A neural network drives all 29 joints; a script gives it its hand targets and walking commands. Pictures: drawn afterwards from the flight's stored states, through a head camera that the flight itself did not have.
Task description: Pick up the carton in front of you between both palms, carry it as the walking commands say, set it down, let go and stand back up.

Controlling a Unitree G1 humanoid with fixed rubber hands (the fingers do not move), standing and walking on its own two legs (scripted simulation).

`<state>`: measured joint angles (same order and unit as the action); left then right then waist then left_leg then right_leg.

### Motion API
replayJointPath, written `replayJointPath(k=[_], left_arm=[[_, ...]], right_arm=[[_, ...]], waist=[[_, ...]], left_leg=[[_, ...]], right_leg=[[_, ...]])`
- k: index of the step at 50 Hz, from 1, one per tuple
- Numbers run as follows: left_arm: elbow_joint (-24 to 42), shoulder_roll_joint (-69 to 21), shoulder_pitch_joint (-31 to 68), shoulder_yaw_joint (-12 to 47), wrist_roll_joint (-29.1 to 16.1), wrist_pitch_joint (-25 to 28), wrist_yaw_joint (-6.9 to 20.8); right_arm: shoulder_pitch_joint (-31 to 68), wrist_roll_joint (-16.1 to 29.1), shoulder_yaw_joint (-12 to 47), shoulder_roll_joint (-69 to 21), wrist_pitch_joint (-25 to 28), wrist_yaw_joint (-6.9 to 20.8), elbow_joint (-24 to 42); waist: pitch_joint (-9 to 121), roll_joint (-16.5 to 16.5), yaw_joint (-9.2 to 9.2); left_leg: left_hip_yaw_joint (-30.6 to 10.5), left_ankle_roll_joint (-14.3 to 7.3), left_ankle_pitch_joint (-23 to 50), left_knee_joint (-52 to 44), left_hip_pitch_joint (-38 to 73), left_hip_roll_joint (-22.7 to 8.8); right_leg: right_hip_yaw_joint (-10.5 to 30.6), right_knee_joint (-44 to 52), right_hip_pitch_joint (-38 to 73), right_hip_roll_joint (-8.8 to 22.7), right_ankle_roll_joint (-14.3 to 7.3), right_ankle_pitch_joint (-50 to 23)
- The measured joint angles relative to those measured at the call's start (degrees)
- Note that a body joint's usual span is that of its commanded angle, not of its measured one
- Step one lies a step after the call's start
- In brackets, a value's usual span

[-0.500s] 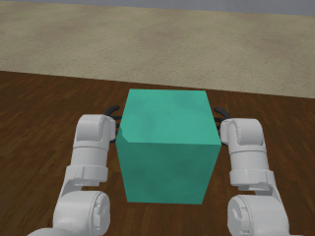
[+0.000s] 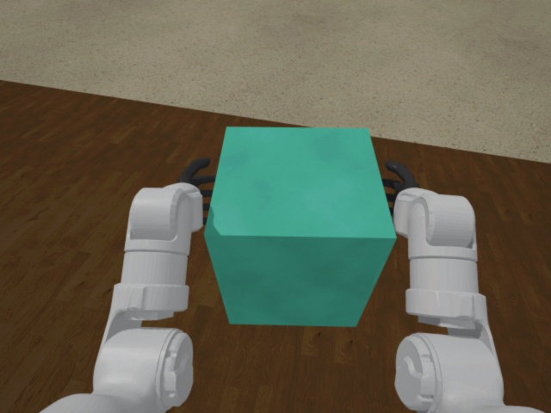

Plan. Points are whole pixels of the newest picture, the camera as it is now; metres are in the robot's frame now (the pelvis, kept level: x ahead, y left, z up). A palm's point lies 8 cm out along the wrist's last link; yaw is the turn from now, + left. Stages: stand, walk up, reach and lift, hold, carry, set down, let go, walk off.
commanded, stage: carry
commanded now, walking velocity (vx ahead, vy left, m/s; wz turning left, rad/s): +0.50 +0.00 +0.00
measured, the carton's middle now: (294, 232) +0.37 +0.02 +0.06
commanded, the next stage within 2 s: none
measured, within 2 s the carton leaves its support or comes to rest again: neither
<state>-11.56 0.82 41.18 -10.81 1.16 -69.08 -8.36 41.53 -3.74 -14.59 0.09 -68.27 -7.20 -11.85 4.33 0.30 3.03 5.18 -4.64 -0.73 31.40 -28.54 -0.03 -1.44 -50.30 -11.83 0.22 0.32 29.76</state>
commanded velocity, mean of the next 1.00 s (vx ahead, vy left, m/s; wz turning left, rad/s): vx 0.50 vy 0.00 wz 0.00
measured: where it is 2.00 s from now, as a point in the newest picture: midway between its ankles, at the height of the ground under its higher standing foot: (276, 211)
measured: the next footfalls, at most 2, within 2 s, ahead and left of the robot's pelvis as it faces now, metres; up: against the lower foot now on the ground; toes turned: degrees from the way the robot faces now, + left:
right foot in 0.50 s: +0.45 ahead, -0.04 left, -0.04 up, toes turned -1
left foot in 1.04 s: +0.79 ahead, +0.09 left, -0.07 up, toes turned +3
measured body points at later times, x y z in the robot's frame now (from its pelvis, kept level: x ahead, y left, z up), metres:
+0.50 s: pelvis +0.29 +0.01 -0.03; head +0.30 +0.01 +0.42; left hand +0.67 +0.15 +0.11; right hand +0.66 -0.16 +0.11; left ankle +0.10 +0.07 -0.71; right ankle +0.42 -0.04 -0.76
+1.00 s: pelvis +0.59 +0.02 -0.05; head +0.61 +0.02 +0.40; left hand +0.96 +0.19 +0.08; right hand +0.98 -0.11 +0.08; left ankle +0.75 +0.10 -0.76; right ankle +0.42 -0.04 -0.75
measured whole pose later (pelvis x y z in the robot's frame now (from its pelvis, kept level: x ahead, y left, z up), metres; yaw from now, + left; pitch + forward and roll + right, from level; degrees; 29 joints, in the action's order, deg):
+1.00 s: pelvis +0.59 +0.02 -0.05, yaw +0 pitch +5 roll +0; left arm -6.6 -0.7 40.0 -11.3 1.7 -68.0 -7.6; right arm 38.7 -4.1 -13.6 -0.1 -69.4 -7.4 -3.3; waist 2.9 -0.8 4.8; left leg 5.2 -4.5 8.8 27.8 -33.8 1.1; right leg -2.7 -31.4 -4.4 -4.7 -4.6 24.8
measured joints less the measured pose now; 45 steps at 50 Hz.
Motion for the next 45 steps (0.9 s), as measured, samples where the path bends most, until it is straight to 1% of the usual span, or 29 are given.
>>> replayJointPath(k=[1,2,3,4,6,10,14,16,19,21,23,24,25,26,27,28,29,30,32,35,38,41,45], left_arm=[[-0.9,0.5,0.2,-0.1,-0.2,0.4,0.2],[-1.8,0.8,0.1,-0.3,-0.4,0.8,0.3],[-2.3,0.8,-0.3,-0.3,-0.5,0.9,0.3],[-2.4,0.6,-0.9,0.0,-0.4,0.8,0.3],[-1.4,0.0,-1.8,0.8,0.0,0.5,0.3],[3.0,-1.3,-2.8,1.2,1.0,0.9,0.3],[7.5,-2.5,-4.1,0.2,1.9,1.6,0.2],[9.6,-2.9,-4.8,-0.3,2.2,1.6,0.2],[11.9,-3.0,-5.0,-1.1,2.4,1.1,0.3],[12.1,-2.9,-4.7,-1.7,2.6,0.5,0.3],[10.9,-2.8,-3.8,-2.1,3.0,0.0,0.4],[9.6,-2.8,-3.1,-2.2,3.3,-0.2,0.5],[8.1,-2.8,-2.3,-2.3,3.6,-0.4,0.7],[6.6,-2.9,-1.6,-2.5,4.0,-0.1,0.8],[4.7,-2.9,-0.7,-2.5,4.2,0.2,0.9],[2.9,-2.8,-0.3,-2.4,4.2,0.2,0.9],[1.6,-2.6,-0.4,-2.3,4.1,0.0,0.9],[1.0,-2.4,-1.0,-2.2,3.7,-0.3,0.9],[0.9,-1.8,-2.3,-1.8,2.7,-0.9,0.9],[2.1,-1.3,-3.4,-1.3,1.6,-0.7,0.9],[3.6,-1.4,-3.7,-1.2,1.2,0.3,0.9],[5.3,-1.6,-3.7,-1.1,0.9,1.0,0.8],[7.1,-1.8,-2.9,-0.9,0.5,1.4,0.7]], right_arm=[[-0.2,-0.5,0.1,-0.6,0.8,0.0,-0.7],[-0.8,-0.9,0.2,-1.1,1.4,0.0,-1.1],[-1.8,-1.2,0.3,-1.4,1.5,0.1,-1.1],[-3.0,-1.2,0.4,-1.6,1.5,0.1,-0.6],[-5.2,-0.7,0.6,-1.6,1.1,0.1,1.6],[-7.0,0.6,0.7,-1.3,1.7,0.0,6.3],[-7.1,1.2,0.9,-1.4,3.1,-0.1,8.7],[-6.8,1.5,1.2,-1.4,3.3,-0.1,9.4],[-5.6,1.9,1.9,-1.1,3.5,-0.1,9.4],[-4.4,2.2,2.5,-0.7,3.4,-0.1,8.3],[-3.2,2.5,3.0,0.1,2.9,-0.1,6.3],[-2.6,2.7,3.2,0.7,2.6,-0.1,5.2],[-1.9,3.0,3.4,1.4,2.2,-0.1,3.9],[-0.8,3.3,3.5,2.2,2.2,-0.1,2.2],[-0.1,3.5,3.4,2.8,2.2,-0.1,0.6],[0.1,3.6,3.3,3.0,2.0,-0.1,-0.7],[-0.1,3.5,3.4,2.9,1.6,-0.1,-1.7],[-0.4,3.1,3.6,2.7,1.1,-0.2,-2.3],[-1.0,2.2,3.8,1.9,0.2,-0.2,-2.3],[-1.7,1.0,3.7,0.9,-0.4,-0.2,-0.6],[-2.3,0.3,3.1,0.3,-0.3,-0.2,2.2],[-3.0,-0.1,2.5,-0.3,0.0,-0.2,5.2],[-3.4,-0.3,1.8,-0.6,-0.3,-0.2,9.0]], waist=[[-0.4,0.5,-0.62],[-1.2,1.1,-1.2],[-1.9,1.2,-1.58],[-2.6,0.9,-1.93],[-4.1,0.5,-2.52],[-6.2,0.4,-3.68],[-6.2,0.2,-5.09],[-5.7,0.2,-5.84],[-4.4,0.5,-7.04],[-3.1,0.7,-7.8],[-1.5,0.6,-8.12],[-0.8,0.7,-7.9],[0.1,0.8,-7.62],[0.3,-0.7,-6.69],[0.1,-1.6,-5.82],[-0.2,-1.6,-4.95],[-0.5,-1.1,-4.1],[-0.8,-0.7,-3.4],[-1.8,-0.2,-2.39],[-3.5,0.0,-1.19],[-4.6,0.0,-0.14],[-5.1,0.0,0.53],[-4.4,-0.4,1.1]], left_leg=[[-0.1,-2.4,-5.8,2.8,-0.3,0.6],[0.2,-3.2,-7.8,5.3,-0.8,1.0],[0.3,-3.3,-8.2,6.5,-0.6,1.1],[0.3,-3.1,-8.1,6.5,0.1,1.1],[0.2,-2.7,-8.0,5.1,2.2,1.2],[0.2,-3.1,-9.6,2.0,6.2,1.9],[-0.1,-3.1,-12.4,0.0,10.5,2.7],[-0.3,-2.9,-14.2,-0.7,13.0,3.1],[-0.7,-2.5,-17.7,-1.0,17.0,4.0],[-1.0,-2.2,-20.9,-0.1,19.6,4.6],[-1.3,-1.8,-25.2,2.9,21.8,5.0],[-1.2,-1.6,-27.3,6.5,22.3,5.2],[-1.1,-1.1,-28.9,12.4,21.5,5.4],[-1.4,-0.3,-29.8,19.5,19.3,4.4],[-2.7,0.5,-31.2,27.5,16.1,4.0],[-3.6,0.8,-31.4,34.4,12.6,4.0],[-4.1,0.9,-30.3,39.0,9.2,3.9],[-4.4,1.1,-28.6,41.3,6.1,3.3],[-4.9,1.7,-25.3,40.7,0.4,1.6],[-5.6,2.7,-21.3,35.0,-6.5,-1.0],[-5.8,3.4,-16.5,29.6,-11.4,-2.7],[-5.4,3.5,-10.9,24.3,-14.2,-3.1],[-3.9,2.7,-1.7,13.8,-13.4,-2.1]], right_leg=[[0.9,-6.8,-2.8,-0.3,-0.4,1.1],[1.7,-12.8,-5.9,-0.5,-0.8,1.7],[1.9,-17.3,-9.1,-0.7,-1.2,1.3],[1.6,-19.9,-12.0,-0.7,-1.5,0.0],[0.8,-20.2,-17.3,0.1,-1.5,-2.8],[0.7,-14.1,-25.4,2.1,-0.9,-8.5],[0.9,-6.9,-29.8,2.6,-1.1,-15.5],[0.6,-1.7,-30.1,2.3,-1.5,-20.2],[-0.7,8.7,-28.1,1.3,-2.5,-28.2],[-2.1,15.8,-25.5,0.2,-3.5,-33.6],[-3.6,21.9,-21.7,-1.2,-4.9,-37.1],[-4.6,24.6,-19.0,-1.6,-5.5,-38.7],[-4.9,25.3,-16.5,-1.7,-5.8,-38.3],[-5.1,21.9,-16.7,-2.8,-6.3,-32.6],[-5.4,18.0,-17.6,-3.5,-6.8,-28.6],[-5.5,15.5,-17.8,-3.7,-7.2,-26.0],[-5.3,14.5,-17.2,-3.7,-7.4,-24.8],[-5.2,14.4,-16.3,-3.7,-7.5,-24.1],[-5.0,15.5,-14.0,-3.8,-7.6,-22.8],[-4.8,18.0,-10.4,-3.9,-7.6,-21.4],[-4.2,20.1,-7.0,-3.9,-7.4,-19.9],[-3.4,21.8,-3.5,-3.9,-6.9,-17.8],[-2.2,22.9,1.4,-4.0,-6.1,-13.8]])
